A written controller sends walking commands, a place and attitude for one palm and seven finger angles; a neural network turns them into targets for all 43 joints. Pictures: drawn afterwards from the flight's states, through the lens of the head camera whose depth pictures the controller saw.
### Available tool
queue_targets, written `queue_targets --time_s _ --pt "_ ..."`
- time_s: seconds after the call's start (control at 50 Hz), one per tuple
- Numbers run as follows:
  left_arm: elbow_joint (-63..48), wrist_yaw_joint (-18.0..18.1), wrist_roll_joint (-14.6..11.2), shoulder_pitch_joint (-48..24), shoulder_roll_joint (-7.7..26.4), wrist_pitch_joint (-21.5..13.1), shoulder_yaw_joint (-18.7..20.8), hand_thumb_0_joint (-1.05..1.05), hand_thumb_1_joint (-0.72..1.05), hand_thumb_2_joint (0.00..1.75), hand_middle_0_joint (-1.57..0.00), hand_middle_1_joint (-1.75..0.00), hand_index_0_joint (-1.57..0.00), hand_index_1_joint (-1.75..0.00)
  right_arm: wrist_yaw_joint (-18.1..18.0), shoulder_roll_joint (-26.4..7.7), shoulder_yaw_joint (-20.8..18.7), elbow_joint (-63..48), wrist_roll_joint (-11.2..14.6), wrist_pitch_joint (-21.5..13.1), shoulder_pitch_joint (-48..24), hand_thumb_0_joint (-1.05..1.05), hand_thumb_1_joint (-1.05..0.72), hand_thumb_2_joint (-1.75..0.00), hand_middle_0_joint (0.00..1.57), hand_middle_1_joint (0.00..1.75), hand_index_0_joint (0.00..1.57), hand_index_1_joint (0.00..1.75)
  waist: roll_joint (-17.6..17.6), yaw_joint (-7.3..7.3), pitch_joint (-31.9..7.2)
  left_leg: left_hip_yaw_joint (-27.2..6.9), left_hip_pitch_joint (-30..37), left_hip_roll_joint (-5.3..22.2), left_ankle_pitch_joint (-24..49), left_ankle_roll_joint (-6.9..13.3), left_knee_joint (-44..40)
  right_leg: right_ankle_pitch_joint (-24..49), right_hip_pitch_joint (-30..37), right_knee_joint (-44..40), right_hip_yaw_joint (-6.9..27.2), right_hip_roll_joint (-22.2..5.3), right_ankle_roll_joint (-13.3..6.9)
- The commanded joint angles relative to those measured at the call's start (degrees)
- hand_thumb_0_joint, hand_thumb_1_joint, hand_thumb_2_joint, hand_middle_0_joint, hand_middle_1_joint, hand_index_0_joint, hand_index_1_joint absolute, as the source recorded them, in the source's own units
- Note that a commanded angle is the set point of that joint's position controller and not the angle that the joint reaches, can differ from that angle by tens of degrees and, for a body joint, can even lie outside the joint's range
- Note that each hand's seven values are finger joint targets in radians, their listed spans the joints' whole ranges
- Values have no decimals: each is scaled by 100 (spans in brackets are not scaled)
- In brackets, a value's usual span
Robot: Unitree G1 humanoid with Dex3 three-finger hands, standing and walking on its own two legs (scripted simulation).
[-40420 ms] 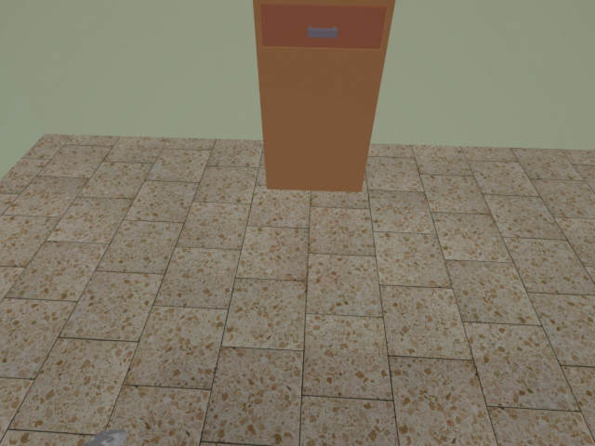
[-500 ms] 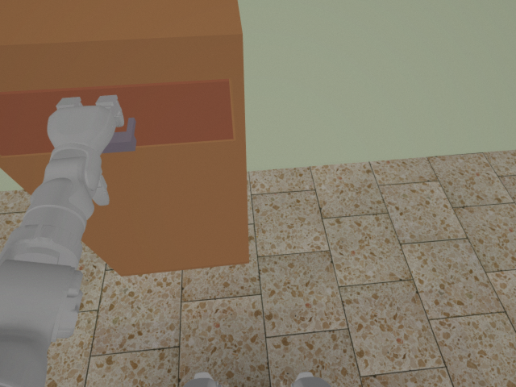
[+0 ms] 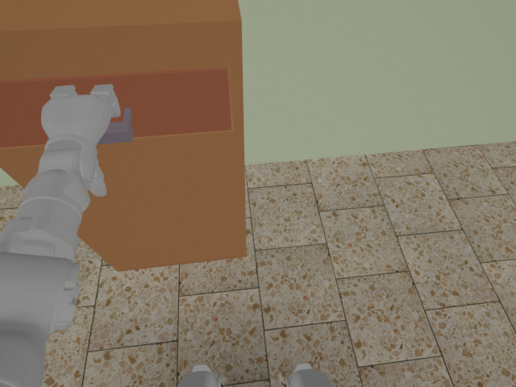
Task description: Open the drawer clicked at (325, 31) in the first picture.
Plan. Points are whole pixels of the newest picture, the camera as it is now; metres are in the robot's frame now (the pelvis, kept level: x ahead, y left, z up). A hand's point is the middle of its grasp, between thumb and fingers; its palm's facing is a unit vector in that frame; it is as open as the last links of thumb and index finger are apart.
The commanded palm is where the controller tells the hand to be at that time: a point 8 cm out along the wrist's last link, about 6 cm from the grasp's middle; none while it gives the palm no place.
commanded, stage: lift the hand off the handle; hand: left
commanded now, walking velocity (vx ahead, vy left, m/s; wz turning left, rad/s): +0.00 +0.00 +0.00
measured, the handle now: (100, 124) +0.54 +0.25 +0.06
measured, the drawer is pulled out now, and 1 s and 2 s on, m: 0.00 0.00 0.00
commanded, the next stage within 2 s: draw the hand back to the body in 1.64 s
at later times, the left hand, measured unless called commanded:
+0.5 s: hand (94, 140) +0.49 +0.25 +0.07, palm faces -0.02 +0.02 -1.00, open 13.6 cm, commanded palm +0.50 +0.24 +0.12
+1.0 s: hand (86, 127) +0.50 +0.25 +0.10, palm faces -0.03 -0.01 -1.00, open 13.2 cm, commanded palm +0.50 +0.24 +0.19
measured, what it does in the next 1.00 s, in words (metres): stands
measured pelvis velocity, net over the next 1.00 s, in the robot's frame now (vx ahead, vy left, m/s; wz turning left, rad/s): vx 0.02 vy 0.00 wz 0.02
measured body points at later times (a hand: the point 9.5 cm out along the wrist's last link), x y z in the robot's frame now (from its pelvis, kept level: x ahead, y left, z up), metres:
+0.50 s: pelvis -0.01 +0.00 +0.00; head +0.08 +0.01 +0.43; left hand +0.49 +0.24 +0.13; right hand +0.01 -0.27 -0.13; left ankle +0.03 +0.12 -0.70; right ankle +0.02 -0.14 -0.70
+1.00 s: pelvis +0.02 +0.00 +0.02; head +0.10 +0.00 +0.46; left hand +0.49 +0.24 +0.15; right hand +0.04 -0.27 -0.11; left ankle +0.03 +0.12 -0.70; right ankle +0.02 -0.14 -0.70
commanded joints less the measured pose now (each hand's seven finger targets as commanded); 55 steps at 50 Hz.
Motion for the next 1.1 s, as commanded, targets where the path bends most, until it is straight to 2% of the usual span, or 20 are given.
queue_targets --time_s 0.0,0.02,0.04,0.1,0.16,0.22,0.28,0.34,0.44,0.62,0.7,0.72,0.82,0.88,0.9,0.92,1.0,1.02,1.06,1.08 --pt "-250 -116 -56 -1841 1674 200 410 0 -50 30 -30 -120 -30 -120 -115 -974 -285 -410 0 -86 632 0 -90 -90 20 30 20 30 -353 -70 -1423 180 1095 -316 200 262 -596 384 556 -839 -230 260 -194" --pt "-510 -129 -96 -2100 894 175 -171 0 -50 30 -30 -120 -30 -120 -94 -891 -322 -452 -7 -132 654 0 -90 -90 20 30 20 30 -170 -203 -1529 161 1344 -311 261 250 -636 395 457 -870 -263 282 -201" --pt "-486 -106 -93 -1980 1099 160 98 0 -50 30 -30 -120 -30 -120 -80 -901 -358 -406 -8 -146 694 0 -90 -90 20 30 20 30 -163 -112 -1564 136 1438 -273 313 236 -633 394 421 -846 -285 285 -227" --pt "-369 -62 -42 -2236 963 221 -82 0 -50 30 -30 -120 -30 -120 -78 -920 -340 -368 -15 -142 715 0 -90 -90 20 30 20 30 -169 -250 -1475 100 1423 -280 257 238 -603 326 204 -838 -300 298 -216" --pt "-306 -32 0 -2547 1197 255 56 0 -50 30 -30 -120 -30 -120 -93 -962 -335 -307 -27 -151 742 0 -90 -90 20 30 20 30 -220 -300 -1465 60 1323 -285 157 247 -577 249 139 -814 -294 282 -222" --pt "-274 -4 38 -2712 874 321 -192 0 -50 30 -30 -120 -30 -120 -78 -914 -345 -289 -44 -183 775 0 -90 -90 20 30 20 30 -51 -384 -1532 38 1454 -282 248 240 -529 299 -26 -764 -323 288 -224" --pt "-176 -1 72 -2824 1164 380 -24 0 -50 30 -30 -120 -30 -120 -97 -942 -325 -270 -57 -155 811 0 -90 -90 20 30 20 30 -85 -370 -1669 31 1374 -293 273 241 -485 314 35 -723 -305 280 -216" --pt "-352 -7 45 -3077 911 401 -221 0 -50 30 -30 -120 -30 -120 -83 -901 -332 -298 -55 -178 772 0 -90 -90 20 30 20 30 93 -422 -1691 18 1462 -299 69 235 -508 173 -70 -740 -312 283 -221" --pt "-677 -9 12 -3579 1304 425 -14 0 -50 30 -30 -120 -30 -120 -149 -887 -295 -308 -43 -232 718 0 -90 -90 20 30 20 30 290 -419 -1948 -15 1655 -292 -110 253 -605 81 112 -805 -290 277 -207" --pt "-1388 -105 -145 -3882 1546 122 105 0 -50 30 -30 -120 -30 -120 -271 -842 -243 -333 -27 -390 688 0 -90 -90 20 30 20 30 455 -300 -2260 -55 2092 -291 114 253 -808 232 576 -996 -275 291 -195" --pt "-1689 -88 -212 -3821 1953 -40 447 0 -50 30 -30 -120 -30 -120 -322 -877 -252 -308 -8 -445 686 0 -90 -90 20 30 20 30 399 -237 -2339 -58 2258 -285 378 261 -863 452 814 -1074 -270 304 -201" --pt "-1840 -94 -214 -3919 1735 -84 267 0 -50 30 -30 -120 -30 -120 -327 -852 -252 -297 -13 -470 681 0 -90 -90 20 30 20 30 531 -264 -2418 -40 2405 -291 504 258 -868 515 805 -1083 -274 301 -196" --pt "-2395 -19 -289 -4033 1956 -224 504 0 -50 30 -30 -120 -30 -120 -315 -887 -288 -233 -29 -518 690 0 -90 -90 20 30 20 30 700 -159 -2661 -70 2869 -285 1143 218 -913 952 1038 -1113 -323 330 -231" --pt "-2827 2 -338 -4036 1764 -249 427 0 -50 30 -30 -120 -30 -120 -282 -858 -321 -228 -49 -528 649 0 -90 -90 20 30 20 30 886 -136 -2950 -49 3327 -288 1809 189 -883 1407 1184 -1118 -368 347 -240" --pt "-2820 20 -336 -3935 1902 -206 564 0 -50 30 -30 -120 -30 -120 -270 -876 -339 -211 -31 -510 637 0 -90 -90 20 30 20 30 867 -98 -2828 -71 3355 -281 1907 160 -909 1480 1197 -1139 -399 371 -263" --pt "-2963 13 -336 -4054 1606 -195 321 0 -50 30 -30 -120 -30 -120 -257 -857 -331 -209 -50 -518 599 0 -90 -90 20 30 20 30 916 -125 -2921 -61 3485 -283 2069 149 -912 1541 1211 -1131 -413 357 -249" --pt "-3184 2 -394 -3925 1606 -19 417 0 -50 30 -30 -120 -30 -120 -196 -850 -367 -205 -22 -497 472 0 -90 -90 20 30 20 30 945 -44 -2796 -71 3808 -257 2574 104 -973 1831 1316 -1204 -462 381 -277" --pt "-3184 -37 -407 -3916 1253 46 135 0 -50 30 -30 -120 -30 -120 -177 -809 -350 -231 -27 -498 410 0 -90 -90 20 30 20 30 985 -47 -2818 -63 3889 -269 2708 98 -990 1848 1347 -1218 -467 366 -266" --pt "-3190 -117 -480 -3810 1471 132 336 0 -50 30 -30 -120 -30 -120 -161 -837 -351 -243 -11 -451 315 0 -90 -90 20 30 20 30 700 -4 -2684 -47 3813 -274 2751 111 -1054 2018 1613 -1299 -473 365 -269" --pt "-3031 -158 -480 -3667 1338 221 248 0 -50 30 -30 -120 -30 -120 -143 -806 -329 -242 -5 -433 261 0 -90 -90 20 30 20 30 733 38 -2659 -4 3799 -298 2735 132 -1073 2053 1679 -1291 -455 348 -262"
